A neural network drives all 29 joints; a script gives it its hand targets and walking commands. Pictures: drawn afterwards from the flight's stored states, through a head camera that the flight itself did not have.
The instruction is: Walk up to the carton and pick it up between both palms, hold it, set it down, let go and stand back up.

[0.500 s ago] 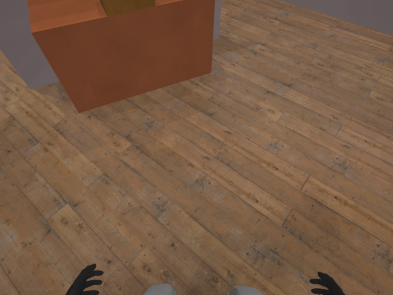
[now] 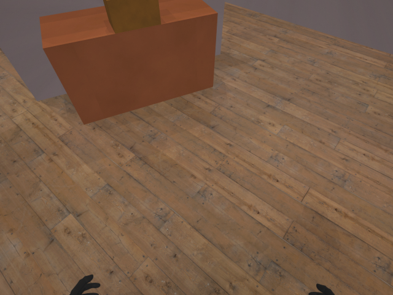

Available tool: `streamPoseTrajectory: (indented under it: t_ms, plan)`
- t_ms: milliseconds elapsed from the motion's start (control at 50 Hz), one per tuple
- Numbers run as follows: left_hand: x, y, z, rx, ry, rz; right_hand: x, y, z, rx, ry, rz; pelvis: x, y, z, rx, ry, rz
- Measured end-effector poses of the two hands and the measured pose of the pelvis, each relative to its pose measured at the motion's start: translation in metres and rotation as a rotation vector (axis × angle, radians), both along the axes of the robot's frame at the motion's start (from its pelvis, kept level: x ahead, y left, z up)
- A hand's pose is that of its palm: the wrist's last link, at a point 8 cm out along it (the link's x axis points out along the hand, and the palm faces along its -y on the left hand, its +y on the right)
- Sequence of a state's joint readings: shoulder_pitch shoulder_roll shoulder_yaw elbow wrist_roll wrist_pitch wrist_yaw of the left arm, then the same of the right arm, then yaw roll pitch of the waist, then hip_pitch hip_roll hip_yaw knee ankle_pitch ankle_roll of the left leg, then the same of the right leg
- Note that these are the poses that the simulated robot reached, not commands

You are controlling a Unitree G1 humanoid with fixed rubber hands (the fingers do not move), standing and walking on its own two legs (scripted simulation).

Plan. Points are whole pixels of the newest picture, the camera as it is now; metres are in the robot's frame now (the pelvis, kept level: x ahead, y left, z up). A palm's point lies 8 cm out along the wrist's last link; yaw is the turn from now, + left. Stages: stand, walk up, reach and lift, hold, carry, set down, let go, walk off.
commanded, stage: stand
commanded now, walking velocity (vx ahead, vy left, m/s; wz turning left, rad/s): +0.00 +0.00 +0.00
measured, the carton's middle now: (131, 7) +1.56 +0.44 -0.10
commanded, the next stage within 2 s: walk up in 1.00 s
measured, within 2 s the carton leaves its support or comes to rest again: neither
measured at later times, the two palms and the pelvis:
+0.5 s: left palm out of the picture +0.05 +0.30 -0.11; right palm out of the picture +0.07 -0.26 -0.11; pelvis -0.01 +0.01 +0.01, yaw +0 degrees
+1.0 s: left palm out of the picture +0.05 +0.30 -0.11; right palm out of the picture +0.08 -0.26 -0.10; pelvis -0.01 +0.02 +0.01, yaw +1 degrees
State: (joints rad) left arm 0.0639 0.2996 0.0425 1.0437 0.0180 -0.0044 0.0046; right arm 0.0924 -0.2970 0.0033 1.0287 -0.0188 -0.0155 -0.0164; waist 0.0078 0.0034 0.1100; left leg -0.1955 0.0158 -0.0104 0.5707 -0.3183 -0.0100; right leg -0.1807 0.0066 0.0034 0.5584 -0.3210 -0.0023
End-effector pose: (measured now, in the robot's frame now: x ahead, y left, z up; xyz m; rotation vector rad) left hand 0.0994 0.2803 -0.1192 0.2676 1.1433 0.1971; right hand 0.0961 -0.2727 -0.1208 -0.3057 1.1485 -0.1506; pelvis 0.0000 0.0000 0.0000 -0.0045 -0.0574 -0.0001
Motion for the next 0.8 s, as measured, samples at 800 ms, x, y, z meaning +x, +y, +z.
streamPoseTrajectory:
  t_ms: [800]
  plan:
    - [-0.056,0.024,0.007,-0.006,0.076,0.063,-0.017,0.008,0.016,-0.02,0.02,0.0,-0.013,0.018,0.014,0.002,-0.01,0.018]
